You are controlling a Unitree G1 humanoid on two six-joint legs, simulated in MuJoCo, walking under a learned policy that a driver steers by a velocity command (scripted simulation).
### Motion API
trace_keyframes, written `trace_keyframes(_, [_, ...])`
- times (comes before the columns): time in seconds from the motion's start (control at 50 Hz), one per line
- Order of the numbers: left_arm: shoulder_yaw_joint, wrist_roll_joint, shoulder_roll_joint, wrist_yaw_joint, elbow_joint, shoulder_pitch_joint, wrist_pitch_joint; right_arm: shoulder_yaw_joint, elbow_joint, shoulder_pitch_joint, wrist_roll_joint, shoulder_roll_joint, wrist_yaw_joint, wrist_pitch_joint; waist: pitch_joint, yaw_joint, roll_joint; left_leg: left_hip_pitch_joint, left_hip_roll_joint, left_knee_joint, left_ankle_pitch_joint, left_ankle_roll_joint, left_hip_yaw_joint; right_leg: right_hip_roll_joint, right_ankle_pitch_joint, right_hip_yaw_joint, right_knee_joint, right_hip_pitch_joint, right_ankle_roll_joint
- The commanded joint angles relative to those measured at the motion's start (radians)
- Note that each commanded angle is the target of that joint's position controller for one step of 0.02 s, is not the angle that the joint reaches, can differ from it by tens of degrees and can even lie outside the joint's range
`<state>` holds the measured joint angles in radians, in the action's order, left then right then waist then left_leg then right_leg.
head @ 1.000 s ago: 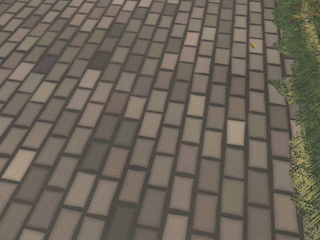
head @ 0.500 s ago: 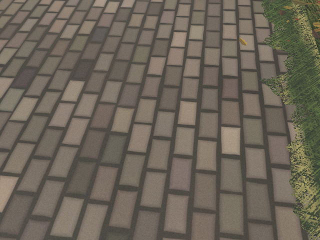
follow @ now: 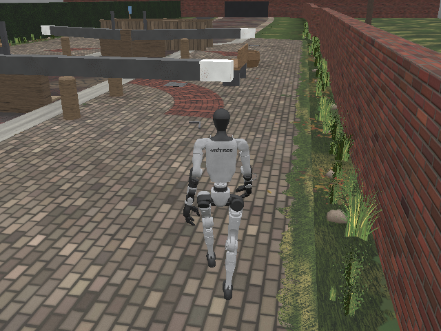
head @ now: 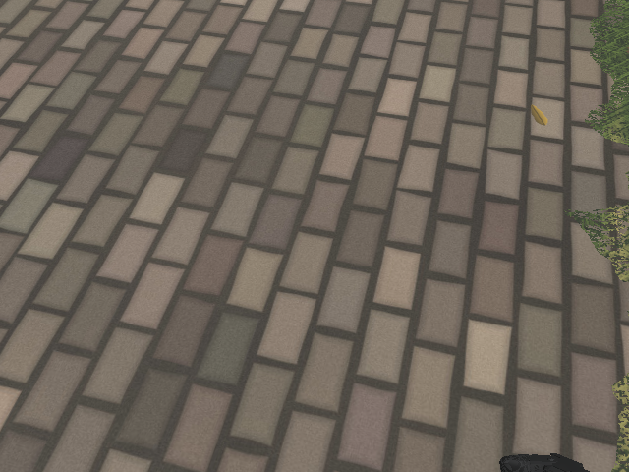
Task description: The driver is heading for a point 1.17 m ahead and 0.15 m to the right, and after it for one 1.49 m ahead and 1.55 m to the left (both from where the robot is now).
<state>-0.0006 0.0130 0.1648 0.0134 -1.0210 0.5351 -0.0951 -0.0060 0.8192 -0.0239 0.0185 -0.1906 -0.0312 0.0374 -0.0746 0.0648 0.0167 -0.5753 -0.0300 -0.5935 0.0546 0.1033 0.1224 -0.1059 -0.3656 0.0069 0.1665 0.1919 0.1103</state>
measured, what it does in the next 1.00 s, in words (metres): walks ahead: left foot, then right foot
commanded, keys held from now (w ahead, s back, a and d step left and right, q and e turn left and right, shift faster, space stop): w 1.00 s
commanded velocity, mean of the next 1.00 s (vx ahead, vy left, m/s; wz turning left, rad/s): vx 0.50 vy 0.00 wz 0.00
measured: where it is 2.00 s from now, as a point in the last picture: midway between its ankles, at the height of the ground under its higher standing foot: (365, 212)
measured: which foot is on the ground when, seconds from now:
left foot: up 0.00-0.04, down 0.06-0.62, up 0.64-1.00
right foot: down 0.00-0.06, up 0.08-0.58, down 0.60-1.00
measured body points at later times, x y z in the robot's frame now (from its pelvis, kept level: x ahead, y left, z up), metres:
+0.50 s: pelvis +0.27 -0.01 +0.01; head +0.30 -0.01 +0.46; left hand +0.47 +0.20 -0.10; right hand +0.17 -0.23 -0.13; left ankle +0.16 +0.06 -0.73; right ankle +0.45 -0.14 -0.69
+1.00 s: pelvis +0.54 -0.05 +0.02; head +0.56 -0.05 +0.47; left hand +0.45 +0.18 -0.13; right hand +0.70 -0.27 -0.11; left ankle +0.71 +0.09 -0.67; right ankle +0.46 -0.11 -0.73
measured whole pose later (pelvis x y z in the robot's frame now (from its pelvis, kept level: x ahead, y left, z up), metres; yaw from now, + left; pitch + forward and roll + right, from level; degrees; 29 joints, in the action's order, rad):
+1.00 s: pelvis +0.54 -0.05 +0.02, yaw +1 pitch +0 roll -1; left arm 0.02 0.01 0.17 0.00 -1.07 0.48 -0.10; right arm -0.03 0.91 0.07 0.02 -0.21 -0.03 0.03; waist -0.04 0.05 0.04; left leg -0.63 0.10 -0.73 0.02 0.04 0.04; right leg -0.09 -0.23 -0.08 0.18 0.04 0.09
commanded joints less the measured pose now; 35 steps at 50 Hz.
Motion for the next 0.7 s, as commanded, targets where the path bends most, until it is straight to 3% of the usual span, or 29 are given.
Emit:
trace_keyframes(0.02, [0.036, 0.010, 0.183, 0.017, 0.025, -0.022, -0.002, -0.048, 0.041, 0.250, -0.004, -0.143, 0.026, 0.019, 0.116, -0.170, -0.114, 0.332, -0.064, 0.054, 0.066, 0.059, -0.010, 0.287, 1.294, 0.048, 0.375, -0.074, -0.010])
trace_keyframes(0.04, [0.038, 0.005, 0.194, 0.012, 0.032, -0.054, 0.001, -0.060, 0.086, 0.399, 0.004, -0.163, 0.037, 0.027, 0.180, -0.243, -0.095, 0.537, -0.015, 0.119, 0.044, 0.090, -0.057, 0.263, 1.137, 0.031, 0.578, -0.187, -0.007])
trace_keyframes(0.06, [0.027, 0.001, 0.150, 0.004, 0.062, -0.054, -0.002, -0.083, 0.106, 0.540, 0.025, -0.241, 0.049, 0.027, 0.292, -0.275, 0.025, 0.739, 0.220, 0.128, 0.182, 0.152, -0.318, 0.181, 0.689, -0.018, 0.906, -0.366, 0.001])
trace_keyframes(0.08, [0.021, -0.023, 0.070, -0.008, 0.053, 0.083, 0.003, -0.089, 0.104, 0.499, 0.021, -0.251, 0.039, 0.018, 0.362, -0.159, 0.214, 0.932, 0.445, 0.241, 0.234, 0.318, -0.830, -0.007, -0.146, -0.005, 1.263, -0.728, -0.036])
trace_keyframes(0.1, [0.037, 0.006, 0.164, -0.004, 0.064, -0.009, 0.005, -0.083, 0.091, 0.392, -0.013, -0.201, 0.025, 0.016, 0.221, -0.151, 0.026, 0.790, 0.396, 0.336, 0.369, 0.295, -0.777, 0.064, -0.059, 0.066, 1.261, -0.834, -0.005])
trace_keyframes(0.12, [0.044, 0.008, 0.170, -0.011, 0.094, -0.104, 0.001, -0.069, 0.076, 0.303, -0.016, -0.150, 0.021, 0.022, 0.097, -0.122, 0.005, 0.641, 0.369, 0.386, 0.381, 0.267, -0.645, 0.106, 0.023, 0.063, 1.210, -0.843, -0.001])
trace_keyframes(0.14, [0.043, 0.009, 0.153, -0.015, 0.099, -0.134, 0.001, -0.058, 0.085, 0.277, -0.009, -0.101, 0.018, 0.031, 0.014, -0.086, -0.049, 0.504, 0.330, 0.429, 0.283, 0.229, -0.556, 0.139, 0.054, 0.058, 1.140, -0.800, -0.001])
trace_keyframes(0.16, [0.044, 0.017, 0.136, -0.019, 0.103, -0.143, 0.013, -0.047, 0.103, 0.287, -0.005, -0.075, 0.020, 0.044, -0.005, -0.055, -0.052, 0.426, 0.287, 0.441, 0.196, 0.192, -0.476, 0.165, 0.068, 0.065, 1.083, -0.748, -0.009])
trace_keyframes(0.2, [0.033, 0.027, 0.084, -0.032, 0.089, -0.110, 0.036, -0.040, 0.137, 0.327, -0.005, -0.067, 0.025, 0.063, 0.000, -0.024, -0.019, 0.357, 0.239, 0.466, 0.082, 0.160, -0.373, 0.179, 0.086, 0.043, 1.017, -0.679, -0.033])
trace_keyframes(0.24, [0.034, 0.027, 0.083, -0.039, 0.109, -0.161, 0.047, -0.045, 0.163, 0.371, -0.010, -0.100, 0.025, 0.076, -0.010, -0.020, 0.001, 0.348, 0.218, 0.487, 0.014, 0.153, -0.306, 0.199, 0.134, 0.016, 0.955, -0.720, -0.050])
trace_keyframes(0.3, [0.035, 0.022, 0.100, -0.042, 0.161, -0.320, 0.053, -0.043, 0.182, 0.431, -0.013, -0.115, 0.022, 0.075, -0.038, -0.052, 0.010, 0.389, 0.190, 0.507, -0.075, 0.126, -0.246, 0.224, 0.260, -0.021, 0.816, -0.823, -0.074])
trace_keyframes(0.36, [0.028, 0.011, 0.091, -0.045, 0.196, -0.444, 0.052, -0.036, 0.199, 0.493, -0.015, -0.110, 0.023, 0.072, -0.033, -0.091, 0.027, 0.444, 0.166, 0.489, -0.187, 0.084, -0.199, 0.208, 0.364, -0.055, 0.650, -0.827, -0.086])
trace_keyframes(0.44, [0.021, 0.007, 0.088, -0.044, 0.227, -0.567, 0.051, -0.031, 0.225, 0.572, -0.007, -0.112, 0.033, 0.068, -0.031, -0.135, 0.048, 0.579, 0.183, 0.451, -0.276, 0.075, -0.188, 0.174, 0.393, -0.080, 0.510, -0.836, -0.079])
trace_keyframes(0.5, [0.024, 0.008, 0.099, -0.042, 0.253, -0.625, 0.043, -0.031, 0.241, 0.595, 0.006, -0.124, 0.043, 0.062, -0.039, -0.141, 0.055, 0.689, 0.228, 0.399, -0.359, 0.095, -0.198, 0.155, 0.316, -0.080, 0.445, -0.844, -0.055])
trace_keyframes(0.54, [0.030, 0.008, 0.110, -0.038, 0.248, -0.587, 0.034, -0.035, 0.244, 0.566, 0.009, -0.137, 0.050, 0.060, -0.026, -0.104, 0.061, 0.710, 0.244, 0.329, -0.515, 0.086, -0.183, 0.125, 0.234, -0.088, 0.392, -0.756, -0.023])
trace_keyframes(0.56, [0.038, 0.010, 0.122, -0.032, 0.225, -0.514, 0.028, -0.037, 0.244, 0.548, 0.008, -0.146, 0.052, 0.059, 0.009, -0.068, 0.069, 0.702, 0.241, 0.249, -0.648, 0.072, -0.171, 0.094, 0.196, -0.099, 0.366, -0.648, -0.004])
trace_keyframes(0.58, [0.050, 0.012, 0.139, -0.024, 0.177, -0.372, 0.020, -0.038, 0.245, 0.531, 0.004, -0.153, 0.050, 0.056, 0.078, -0.007, 0.057, 0.678, 0.219, 0.098, -0.714, 0.057, -0.149, 0.062, 0.214, -0.112, 0.307, -0.482, 0.020])
trace_keyframes(0.6, [0.069, 0.028, 0.182, -0.013, 0.119, -0.193, 0.009, -0.034, 0.234, 0.515, -0.003, -0.145, 0.048, 0.058, 0.176, 0.063, 0.034, 0.535, 0.183, -0.107, -0.572, 0.038, -0.122, 0.116, 0.236, -0.054, 0.292, -0.224, 0.057])
trace_keyframes(0.62, [0.096, 0.055, 0.285, -0.001, 0.098, -0.034, 0.004, -0.016, 0.190, 0.540, -0.027, -0.077, 0.042, 0.061, 0.326, 0.089, -0.111, 0.253, 0.095, -0.452, -0.141, 0.005, -0.063, 0.400, 0.144, 0.290, 0.278, 0.071, 0.137])
trace_keyframes(0.64, [0.105, 0.029, 0.297, -0.014, 0.088, -0.037, 0.021, -0.027, 0.206, 0.620, -0.041, -0.075, 0.038, 0.060, 0.417, 0.051, -0.243, 0.019, -0.057, -0.722, 0.468, -0.012, -0.102, 0.549, 0.143, 0.684, 0.142, 0.176, 0.253])
trace_keyframes(0.66, [0.095, 0.001, 0.241, -0.021, 0.098, -0.144, 0.028, -0.045, 0.194, 0.534, -0.015, -0.140, 0.041, 0.055, 0.254, 0.013, -0.100, -0.069, 0.021, -0.754, 0.390, 0.000, -0.176, 0.492, 0.089, 0.563, 0.114, 0.045, 0.218])
trace_keyframes(0.68, [0.079, -0.004, 0.181, -0.026, 0.111, -0.233, 0.022, -0.043, 0.168, 0.448, -0.009, -0.121, 0.035, 0.060, 0.133, -0.009, -0.061, -0.072, 0.055, -0.710, 0.305, -0.001, -0.175, 0.453, 0.129, 0.430, 0.076, -0.106, 0.191])
trace_keyframes(0.7, [0.068, 0.001, 0.137, -0.028, 0.108, -0.275, 0.015, -0.042, 0.163, 0.419, -0.008, -0.096, 0.031, 0.058, 0.065, -0.044, -0.036, -0.032, 0.090, -0.644, 0.257, -0.005, -0.169, 0.403, 0.206, 0.333, 0.038, -0.223, 0.150])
